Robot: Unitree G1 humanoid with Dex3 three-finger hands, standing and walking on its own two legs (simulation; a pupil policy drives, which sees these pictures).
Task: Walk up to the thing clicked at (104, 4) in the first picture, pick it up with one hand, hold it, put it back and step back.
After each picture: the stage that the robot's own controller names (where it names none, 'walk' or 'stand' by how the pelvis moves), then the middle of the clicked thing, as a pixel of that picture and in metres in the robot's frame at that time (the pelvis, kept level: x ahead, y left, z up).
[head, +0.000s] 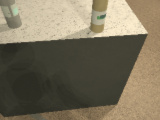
stand; (99, 6) +0.71 -0.06 +0.13
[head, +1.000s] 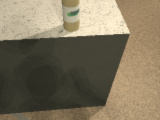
rise first; (70, 1) +0.63 +0.07 +0.16
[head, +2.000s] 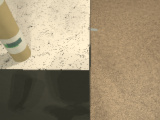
rise first; (7, 29) +0.45 +0.26 +0.15
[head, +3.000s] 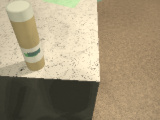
stand; (28, 40) +0.46 +0.20 +0.13
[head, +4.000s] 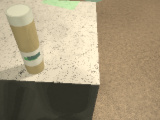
stand; (28, 44) +0.44 +0.20 +0.12
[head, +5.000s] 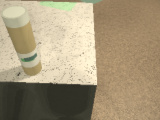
stand; (25, 45) +0.44 +0.21 +0.12
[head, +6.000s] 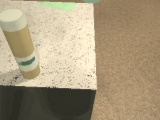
stand; (22, 48) +0.42 +0.21 +0.12
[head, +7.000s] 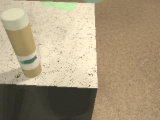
stand; (24, 47) +0.43 +0.21 +0.12
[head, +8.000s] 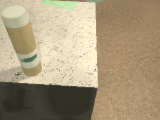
rise first; (25, 45) +0.43 +0.21 +0.13
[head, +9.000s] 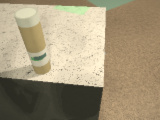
go down; (35, 45) +0.45 +0.21 +0.13
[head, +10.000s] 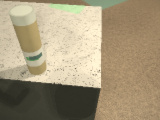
go down; (31, 44) +0.44 +0.20 +0.14
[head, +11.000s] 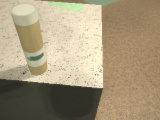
go down; (32, 44) +0.44 +0.19 +0.14
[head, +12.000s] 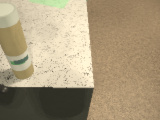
close in; (14, 46) +0.42 +0.21 +0.14
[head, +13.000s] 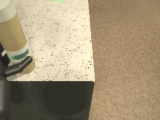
close; (14, 41) +0.42 +0.21 +0.16
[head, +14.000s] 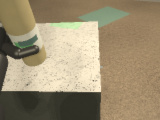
lift; (19, 23) +0.32 +0.15 +0.34
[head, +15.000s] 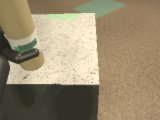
lift; (19, 27) +0.33 +0.16 +0.30
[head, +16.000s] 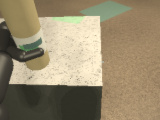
hold; (25, 26) +0.32 +0.15 +0.32
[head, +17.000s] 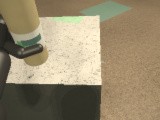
hold; (23, 21) +0.31 +0.14 +0.33
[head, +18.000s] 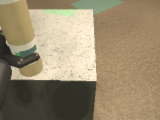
crouch; (20, 35) +0.35 +0.17 +0.26
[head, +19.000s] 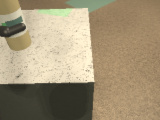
lower; (5, 6) +0.43 +0.20 +0.31
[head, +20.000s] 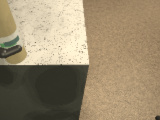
lower; (2, 27) +0.45 +0.21 +0.17
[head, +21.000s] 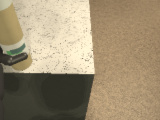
lower; (9, 34) +0.43 +0.21 +0.17
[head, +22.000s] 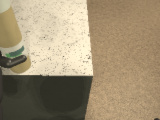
lower; (8, 37) +0.42 +0.21 +0.17
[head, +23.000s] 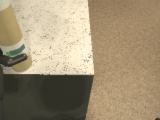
lower; (9, 36) +0.43 +0.21 +0.17
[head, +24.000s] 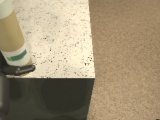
open; (11, 41) +0.41 +0.20 +0.17
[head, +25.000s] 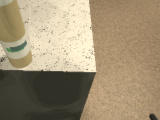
sink last; (10, 30) +0.42 +0.19 +0.17
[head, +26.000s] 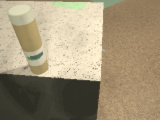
sink last; (31, 43) +0.43 +0.21 +0.15
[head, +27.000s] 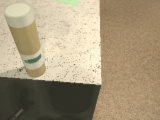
stand; (28, 45) +0.41 +0.20 +0.14
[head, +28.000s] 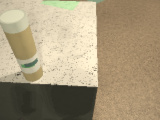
stand; (25, 50) +0.41 +0.21 +0.13
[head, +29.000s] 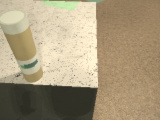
stand; (25, 51) +0.40 +0.21 +0.13
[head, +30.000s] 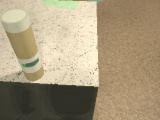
stand; (26, 50) +0.41 +0.21 +0.13
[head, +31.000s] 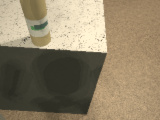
walk; (35, 11) +0.50 +0.16 +0.16
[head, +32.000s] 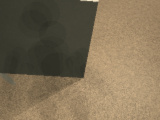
walk; out of the picture +0.82 +0.20 +0.15
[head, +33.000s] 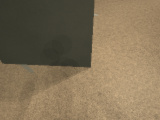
stand; out of the picture +1.13 +0.21 +0.14
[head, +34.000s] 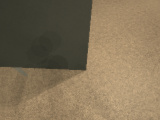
stand; out of the picture +1.09 +0.19 +0.13
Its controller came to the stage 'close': yes
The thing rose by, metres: 0.21
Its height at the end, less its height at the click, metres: +0.00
